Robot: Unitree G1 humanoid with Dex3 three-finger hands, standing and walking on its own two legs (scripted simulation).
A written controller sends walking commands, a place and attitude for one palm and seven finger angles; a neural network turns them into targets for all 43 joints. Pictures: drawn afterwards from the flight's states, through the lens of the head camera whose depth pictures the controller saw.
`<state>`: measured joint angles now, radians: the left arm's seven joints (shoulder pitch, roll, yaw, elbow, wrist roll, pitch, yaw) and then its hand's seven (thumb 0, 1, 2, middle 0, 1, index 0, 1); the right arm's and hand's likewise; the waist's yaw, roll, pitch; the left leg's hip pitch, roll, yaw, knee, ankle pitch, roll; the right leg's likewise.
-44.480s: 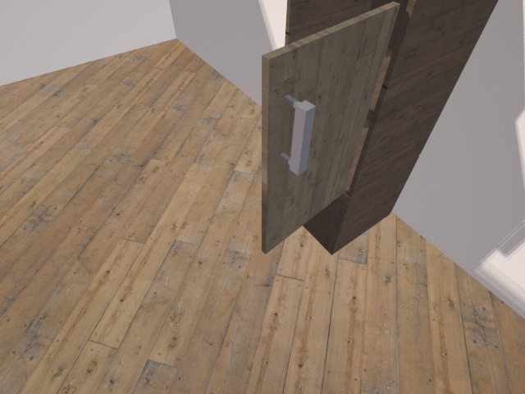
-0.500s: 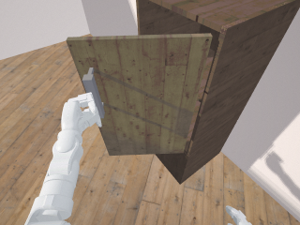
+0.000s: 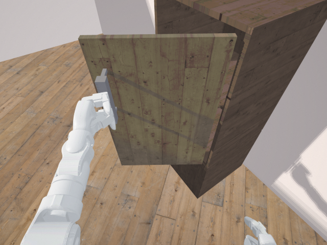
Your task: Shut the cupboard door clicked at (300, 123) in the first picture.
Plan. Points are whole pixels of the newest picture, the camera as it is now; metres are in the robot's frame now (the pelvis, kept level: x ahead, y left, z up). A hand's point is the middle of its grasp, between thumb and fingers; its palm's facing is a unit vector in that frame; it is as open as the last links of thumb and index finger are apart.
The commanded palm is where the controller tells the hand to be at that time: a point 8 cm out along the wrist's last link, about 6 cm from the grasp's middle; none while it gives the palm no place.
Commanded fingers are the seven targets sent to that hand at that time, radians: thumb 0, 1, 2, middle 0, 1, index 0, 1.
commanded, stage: push the door shut along its arc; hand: left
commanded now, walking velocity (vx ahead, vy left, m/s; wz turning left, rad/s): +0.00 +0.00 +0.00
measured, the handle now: (109, 97) +0.48 +0.17 +0.11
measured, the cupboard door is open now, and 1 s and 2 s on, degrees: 56 36 19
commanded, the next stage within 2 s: pull the fist back off the door in 1.66 s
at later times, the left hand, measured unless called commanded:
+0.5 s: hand (124, 98) +0.46 +0.12 +0.12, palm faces -0.12 -0.99 -0.01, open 3.1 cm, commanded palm +0.45 +0.18 +0.11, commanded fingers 0.00 0.90 0.90 -1.30 -1.50 -1.30 -1.50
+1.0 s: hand (133, 84) +0.52 +0.11 +0.12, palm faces -0.24 -0.97 +0.01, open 3.1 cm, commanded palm +0.52 +0.16 +0.11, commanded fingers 0.00 0.90 0.90 -1.30 -1.50 -1.30 -1.50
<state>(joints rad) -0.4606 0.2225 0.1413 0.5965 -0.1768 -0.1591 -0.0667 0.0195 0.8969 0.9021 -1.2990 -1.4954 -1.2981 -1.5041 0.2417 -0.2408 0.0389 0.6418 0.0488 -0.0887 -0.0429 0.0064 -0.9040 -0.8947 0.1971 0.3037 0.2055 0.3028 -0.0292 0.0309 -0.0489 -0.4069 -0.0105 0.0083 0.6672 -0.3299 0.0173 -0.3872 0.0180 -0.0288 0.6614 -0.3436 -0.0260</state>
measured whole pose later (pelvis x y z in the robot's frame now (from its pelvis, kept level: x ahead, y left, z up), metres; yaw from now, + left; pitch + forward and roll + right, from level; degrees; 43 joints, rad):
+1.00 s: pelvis -0.01 +0.01 -0.02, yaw -1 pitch +15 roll -1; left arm -1.09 0.46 0.27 1.28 -0.13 -0.27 -0.33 0.02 0.90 0.90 -1.30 -1.50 -1.29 -1.50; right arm 0.41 -0.30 0.02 0.68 0.02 -0.06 -0.03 0.00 -0.90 -0.89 0.20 0.30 0.21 0.30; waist -0.20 0.04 -0.07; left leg -0.72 0.01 0.01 0.82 -0.37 0.03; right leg -0.69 0.03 -0.03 0.78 -0.36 -0.02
